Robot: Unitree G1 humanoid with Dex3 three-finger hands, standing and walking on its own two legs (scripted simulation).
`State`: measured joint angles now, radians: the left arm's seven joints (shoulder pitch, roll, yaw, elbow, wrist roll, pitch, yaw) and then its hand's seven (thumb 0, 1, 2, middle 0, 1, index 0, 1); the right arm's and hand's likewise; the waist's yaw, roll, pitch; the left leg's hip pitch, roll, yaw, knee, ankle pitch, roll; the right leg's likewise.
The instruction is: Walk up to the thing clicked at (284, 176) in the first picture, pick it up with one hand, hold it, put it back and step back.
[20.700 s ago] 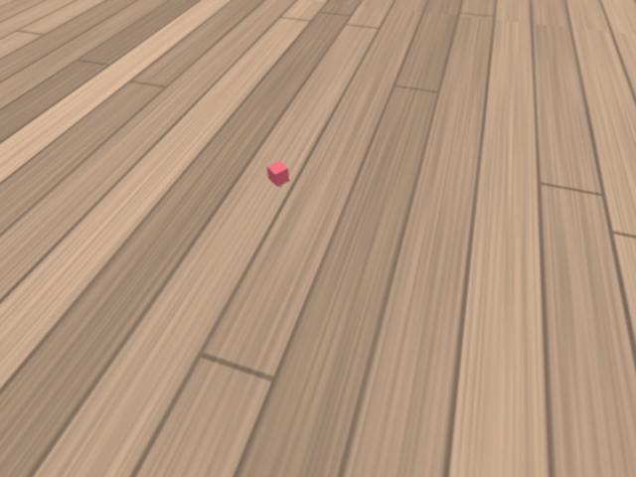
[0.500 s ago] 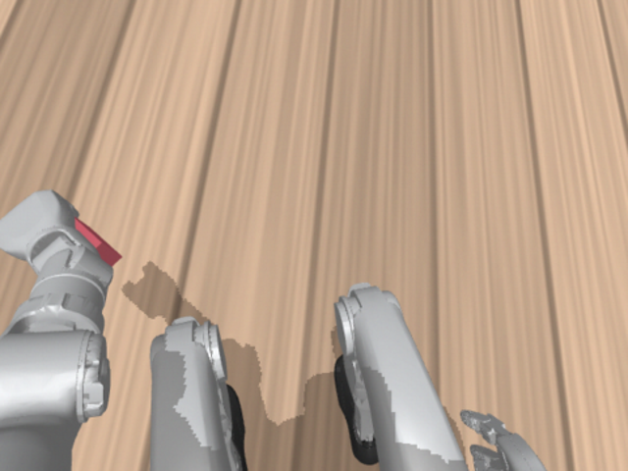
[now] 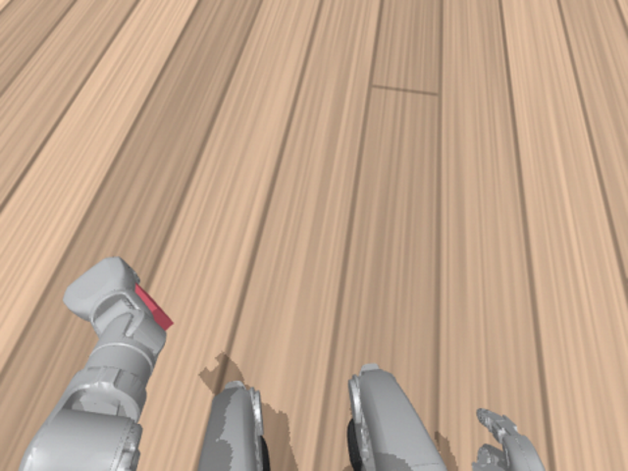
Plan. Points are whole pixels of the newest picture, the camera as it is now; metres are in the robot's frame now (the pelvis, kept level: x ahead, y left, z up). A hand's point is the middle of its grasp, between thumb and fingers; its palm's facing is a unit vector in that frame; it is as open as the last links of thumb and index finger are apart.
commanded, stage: lift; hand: left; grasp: from above
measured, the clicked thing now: (132, 317) +0.37 +0.26 -0.13
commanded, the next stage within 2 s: hold in 0.60 s
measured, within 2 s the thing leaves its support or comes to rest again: neither
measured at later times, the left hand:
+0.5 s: hand (100, 274) +0.37 +0.23 +0.03, palm faces -0.35 -0.31 -0.89, open 9.9 cm
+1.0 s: hand (79, 252) +0.37 +0.23 +0.08, palm faces -0.32 -0.33 -0.89, open 9.9 cm
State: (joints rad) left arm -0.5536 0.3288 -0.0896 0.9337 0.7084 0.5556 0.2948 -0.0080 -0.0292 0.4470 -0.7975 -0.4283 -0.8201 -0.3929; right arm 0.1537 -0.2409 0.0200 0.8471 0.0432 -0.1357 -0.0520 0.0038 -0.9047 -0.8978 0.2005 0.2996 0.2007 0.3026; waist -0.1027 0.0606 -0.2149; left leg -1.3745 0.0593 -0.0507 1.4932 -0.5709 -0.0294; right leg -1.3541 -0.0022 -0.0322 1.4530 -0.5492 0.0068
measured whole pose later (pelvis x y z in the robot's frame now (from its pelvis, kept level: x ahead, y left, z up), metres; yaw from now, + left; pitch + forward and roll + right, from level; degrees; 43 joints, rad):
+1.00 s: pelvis +0.06 +0.00 +0.15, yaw +1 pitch +8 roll +0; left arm -0.50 0.19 -0.18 1.00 0.69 0.61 0.28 -0.02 0.00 0.43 -0.77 -0.44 -0.79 -0.41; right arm 0.23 -0.26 0.01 0.83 0.05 -0.13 0.01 0.01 -0.89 -0.89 0.20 0.30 0.20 0.30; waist -0.05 0.03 -0.08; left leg -0.47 0.03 0.01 0.67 -0.33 -0.02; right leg -0.48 -0.03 -0.01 0.67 -0.33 0.02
